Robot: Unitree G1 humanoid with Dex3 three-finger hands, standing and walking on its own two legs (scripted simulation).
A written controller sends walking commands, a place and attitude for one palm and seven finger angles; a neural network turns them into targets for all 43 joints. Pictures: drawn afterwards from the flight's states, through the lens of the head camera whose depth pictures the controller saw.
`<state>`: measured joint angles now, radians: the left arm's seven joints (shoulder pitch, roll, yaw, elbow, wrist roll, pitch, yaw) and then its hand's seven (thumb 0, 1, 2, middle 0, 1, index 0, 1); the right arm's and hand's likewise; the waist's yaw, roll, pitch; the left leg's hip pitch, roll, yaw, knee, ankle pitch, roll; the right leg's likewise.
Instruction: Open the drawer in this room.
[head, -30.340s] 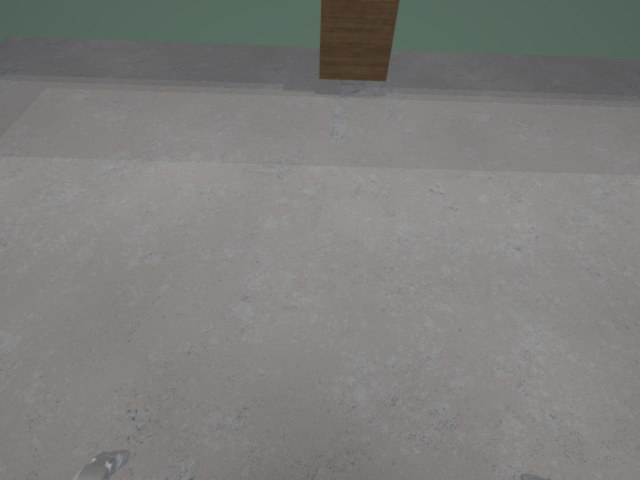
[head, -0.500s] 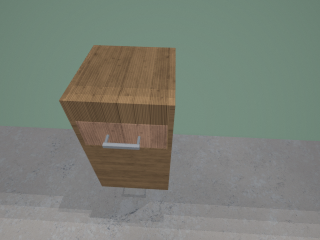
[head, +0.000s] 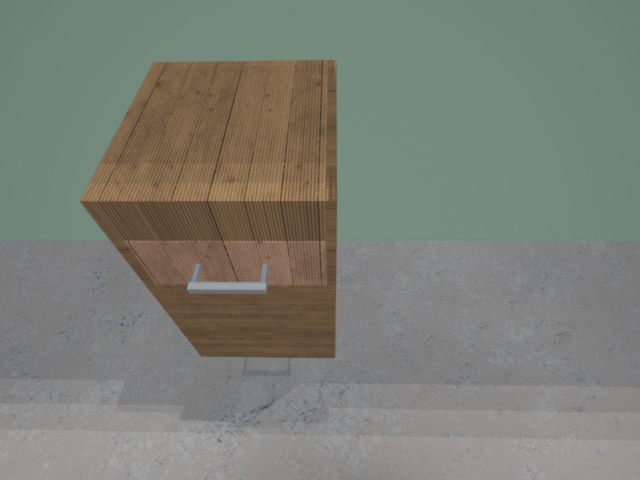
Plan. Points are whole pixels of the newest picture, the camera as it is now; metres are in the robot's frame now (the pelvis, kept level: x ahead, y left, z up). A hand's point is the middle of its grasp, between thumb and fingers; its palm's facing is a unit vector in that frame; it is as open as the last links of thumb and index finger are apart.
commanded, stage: come to a stop and stand still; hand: left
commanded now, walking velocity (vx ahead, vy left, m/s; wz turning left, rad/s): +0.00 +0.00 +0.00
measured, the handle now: (229, 278) +0.49 +0.22 -0.21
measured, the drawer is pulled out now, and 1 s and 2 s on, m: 0.00 0.00 0.00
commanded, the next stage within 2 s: look again from close up in 1.18 s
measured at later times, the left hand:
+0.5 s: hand out of the picture -0.02 +0.17 -0.17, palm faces +0.08 -0.98 -0.19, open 7.2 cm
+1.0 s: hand out of the picture -0.06 +0.15 -0.17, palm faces +0.08 -0.99 -0.12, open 7.4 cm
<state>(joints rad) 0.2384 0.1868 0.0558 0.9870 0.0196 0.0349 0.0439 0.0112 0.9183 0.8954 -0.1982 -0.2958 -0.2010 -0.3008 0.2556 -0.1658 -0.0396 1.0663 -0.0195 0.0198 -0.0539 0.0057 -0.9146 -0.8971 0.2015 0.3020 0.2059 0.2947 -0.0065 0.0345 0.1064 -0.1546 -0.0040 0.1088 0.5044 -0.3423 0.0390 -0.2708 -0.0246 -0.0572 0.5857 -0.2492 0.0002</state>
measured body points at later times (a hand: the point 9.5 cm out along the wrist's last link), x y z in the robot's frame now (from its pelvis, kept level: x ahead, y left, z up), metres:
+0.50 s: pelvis -0.03 +0.00 +0.01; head -0.03 +0.00 +0.46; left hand -0.02 +0.22 -0.15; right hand -0.03 -0.22 -0.15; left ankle -0.04 +0.10 -0.73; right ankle +0.00 -0.11 -0.73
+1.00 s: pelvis -0.01 +0.02 +0.01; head -0.01 +0.02 +0.46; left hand -0.06 +0.20 -0.16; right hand -0.04 -0.18 -0.15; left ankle -0.04 +0.10 -0.73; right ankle +0.00 -0.11 -0.73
